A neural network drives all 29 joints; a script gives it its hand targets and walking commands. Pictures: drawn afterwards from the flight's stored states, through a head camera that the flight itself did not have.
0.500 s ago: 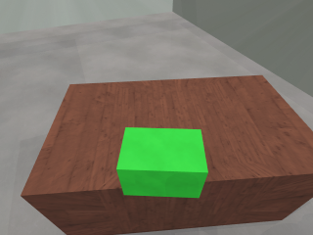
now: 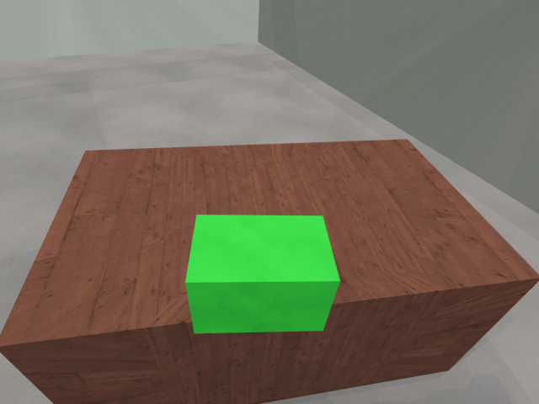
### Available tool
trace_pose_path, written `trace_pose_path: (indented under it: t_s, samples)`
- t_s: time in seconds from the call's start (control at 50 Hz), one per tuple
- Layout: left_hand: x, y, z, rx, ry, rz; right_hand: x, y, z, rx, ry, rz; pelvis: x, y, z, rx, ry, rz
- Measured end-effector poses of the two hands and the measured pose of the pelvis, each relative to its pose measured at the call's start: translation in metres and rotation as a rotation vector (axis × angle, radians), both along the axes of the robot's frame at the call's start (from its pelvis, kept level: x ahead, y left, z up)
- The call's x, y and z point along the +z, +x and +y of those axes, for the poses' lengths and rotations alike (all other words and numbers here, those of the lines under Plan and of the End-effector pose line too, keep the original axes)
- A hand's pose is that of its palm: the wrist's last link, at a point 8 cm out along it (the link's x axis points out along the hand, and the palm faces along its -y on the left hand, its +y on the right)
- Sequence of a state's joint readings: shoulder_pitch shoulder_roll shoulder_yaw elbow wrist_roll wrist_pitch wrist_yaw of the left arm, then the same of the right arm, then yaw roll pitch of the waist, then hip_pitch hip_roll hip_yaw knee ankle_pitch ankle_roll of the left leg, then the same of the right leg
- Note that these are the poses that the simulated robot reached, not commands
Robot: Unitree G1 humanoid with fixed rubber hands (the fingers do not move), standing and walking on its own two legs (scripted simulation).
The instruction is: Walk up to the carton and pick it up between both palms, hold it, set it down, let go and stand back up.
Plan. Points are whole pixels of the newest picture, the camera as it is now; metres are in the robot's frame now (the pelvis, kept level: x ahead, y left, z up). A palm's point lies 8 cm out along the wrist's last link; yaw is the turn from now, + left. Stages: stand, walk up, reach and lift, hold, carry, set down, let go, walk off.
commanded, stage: stand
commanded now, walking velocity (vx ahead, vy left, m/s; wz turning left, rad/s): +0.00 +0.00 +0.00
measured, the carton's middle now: (260, 273) +0.42 +0.00 -0.08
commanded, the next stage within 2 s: none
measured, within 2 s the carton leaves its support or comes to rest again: neither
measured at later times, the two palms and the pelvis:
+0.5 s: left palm out of the picture +0.10 +0.21 -0.09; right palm out of the picture +0.06 -0.28 -0.11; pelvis +0.06 -0.04 +0.03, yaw +0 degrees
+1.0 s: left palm out of the picture +0.15 +0.23 -0.10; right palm (413, 377) +0.21 -0.26 -0.10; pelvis +0.11 -0.02 +0.02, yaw +1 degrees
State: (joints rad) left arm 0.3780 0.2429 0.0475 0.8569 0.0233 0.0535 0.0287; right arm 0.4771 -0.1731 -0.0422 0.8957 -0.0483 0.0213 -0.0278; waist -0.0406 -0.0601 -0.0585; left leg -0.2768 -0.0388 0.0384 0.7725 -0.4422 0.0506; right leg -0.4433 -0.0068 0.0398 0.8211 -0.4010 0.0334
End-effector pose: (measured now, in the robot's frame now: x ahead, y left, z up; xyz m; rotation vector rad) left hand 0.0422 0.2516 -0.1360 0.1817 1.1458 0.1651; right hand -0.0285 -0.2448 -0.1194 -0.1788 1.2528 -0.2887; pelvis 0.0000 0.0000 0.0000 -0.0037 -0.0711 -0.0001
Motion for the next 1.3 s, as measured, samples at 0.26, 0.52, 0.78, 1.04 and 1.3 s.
trace_pose_path:
  t_s: [0.26, 0.52, 0.78, 1.04, 1.3]
  samples:
    - [0.041, 0.039, -0.023, -0.101, 0.038, 0.030, 0.009, -0.035, 0.015, -0.078, 0.112, 0.175, 0.024, 0.026, -0.014, -0.046, 0.044, 0.046]
    - [0.048, 0.052, -0.047, -0.007, 0.068, 0.068, 0.007, 0.101, -0.035, 0.084, 0.076, 0.067, 0.026, 0.068, -0.035, -0.002, 0.014, 0.058]
    - [0.019, 0.090, -0.038, 0.030, -0.018, 0.040, 0.030, 0.235, -0.020, 0.162, 0.015, -0.204, 0.017, 0.108, -0.026, 0.021, 0.009, 0.047]
    - [0.042, 0.115, -0.015, 0.016, 0.047, 0.013, 0.019, 0.227, -0.014, 0.160, 0.053, -0.139, 0.023, 0.113, -0.020, 0.018, -0.002, 0.052]
    - [0.040, 0.112, -0.021, 0.002, 0.019, -0.006, 0.021, 0.190, -0.018, 0.137, 0.038, -0.089, 0.026, 0.104, -0.018, 0.022, 0.002, 0.021]
